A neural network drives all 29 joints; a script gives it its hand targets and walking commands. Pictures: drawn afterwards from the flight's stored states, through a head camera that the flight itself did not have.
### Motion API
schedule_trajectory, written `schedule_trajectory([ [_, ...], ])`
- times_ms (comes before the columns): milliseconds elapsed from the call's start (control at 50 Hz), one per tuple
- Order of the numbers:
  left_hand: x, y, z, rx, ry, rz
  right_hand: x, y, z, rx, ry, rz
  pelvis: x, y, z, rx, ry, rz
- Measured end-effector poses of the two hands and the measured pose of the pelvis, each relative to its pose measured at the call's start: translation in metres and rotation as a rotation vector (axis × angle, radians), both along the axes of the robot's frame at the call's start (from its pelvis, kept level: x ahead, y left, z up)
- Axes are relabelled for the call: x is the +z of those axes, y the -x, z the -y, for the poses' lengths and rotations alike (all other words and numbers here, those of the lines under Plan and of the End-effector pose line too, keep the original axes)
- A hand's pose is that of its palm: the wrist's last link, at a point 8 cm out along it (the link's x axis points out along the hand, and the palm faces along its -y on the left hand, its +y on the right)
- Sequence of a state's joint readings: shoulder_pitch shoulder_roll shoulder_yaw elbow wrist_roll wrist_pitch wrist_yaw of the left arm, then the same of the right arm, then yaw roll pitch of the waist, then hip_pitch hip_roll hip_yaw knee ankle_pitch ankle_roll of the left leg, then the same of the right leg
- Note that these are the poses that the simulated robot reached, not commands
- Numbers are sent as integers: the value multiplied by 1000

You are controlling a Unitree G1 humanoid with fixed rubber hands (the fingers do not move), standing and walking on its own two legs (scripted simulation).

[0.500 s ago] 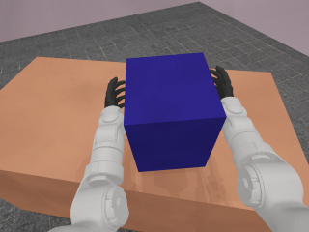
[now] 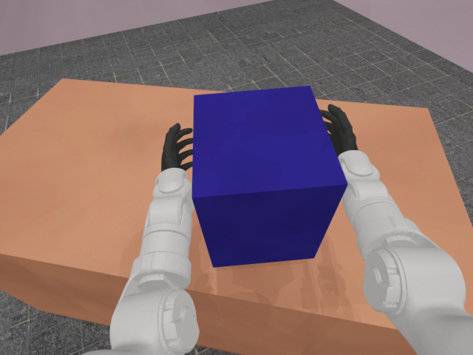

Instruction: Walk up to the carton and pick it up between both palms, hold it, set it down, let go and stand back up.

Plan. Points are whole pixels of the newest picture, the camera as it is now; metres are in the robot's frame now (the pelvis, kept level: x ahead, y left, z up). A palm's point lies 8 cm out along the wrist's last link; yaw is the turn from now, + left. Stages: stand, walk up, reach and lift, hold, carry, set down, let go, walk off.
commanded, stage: set down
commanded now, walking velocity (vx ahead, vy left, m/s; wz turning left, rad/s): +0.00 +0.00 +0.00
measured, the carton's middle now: (258, 182) +0.40 +0.05 +0.06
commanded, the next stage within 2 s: none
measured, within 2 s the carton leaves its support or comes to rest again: rests again in 1.04 s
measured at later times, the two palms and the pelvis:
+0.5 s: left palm (179, 176) +0.39 +0.19 +0.08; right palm (337, 153) +0.47 -0.09 +0.09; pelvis +0.02 +0.00 +0.00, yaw +0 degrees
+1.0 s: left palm (184, 184) +0.39 +0.19 +0.05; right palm (334, 161) +0.48 -0.09 +0.06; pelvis +0.02 +0.00 +0.00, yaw +0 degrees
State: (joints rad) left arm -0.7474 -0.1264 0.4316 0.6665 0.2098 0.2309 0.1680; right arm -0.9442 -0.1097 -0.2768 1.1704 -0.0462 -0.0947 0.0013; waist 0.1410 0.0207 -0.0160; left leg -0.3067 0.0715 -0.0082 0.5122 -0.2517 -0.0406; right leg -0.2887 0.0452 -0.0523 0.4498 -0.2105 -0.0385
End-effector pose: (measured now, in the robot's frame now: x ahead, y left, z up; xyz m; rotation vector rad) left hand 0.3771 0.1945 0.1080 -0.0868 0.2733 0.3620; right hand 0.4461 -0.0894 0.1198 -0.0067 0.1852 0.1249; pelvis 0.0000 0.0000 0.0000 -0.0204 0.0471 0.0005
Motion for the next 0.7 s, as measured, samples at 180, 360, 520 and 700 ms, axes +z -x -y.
schedule_trajectory([
  [180,-10,-4,1,8,3,-13,-7,-7,0,12,7,-14,0,-7,0,1,0,-10],
  [360,-19,-8,0,21,5,-24,-16,-15,-1,27,10,-27,0,-14,1,0,-1,-23],
  [520,-31,-10,1,28,4,-33,-28,-19,-1,37,11,-35,0,-17,2,-1,-1,-47],
  [700,-43,-13,3,32,5,-40,-43,-22,1,41,12,-44,0,-20,2,-1,-1,-74],
])
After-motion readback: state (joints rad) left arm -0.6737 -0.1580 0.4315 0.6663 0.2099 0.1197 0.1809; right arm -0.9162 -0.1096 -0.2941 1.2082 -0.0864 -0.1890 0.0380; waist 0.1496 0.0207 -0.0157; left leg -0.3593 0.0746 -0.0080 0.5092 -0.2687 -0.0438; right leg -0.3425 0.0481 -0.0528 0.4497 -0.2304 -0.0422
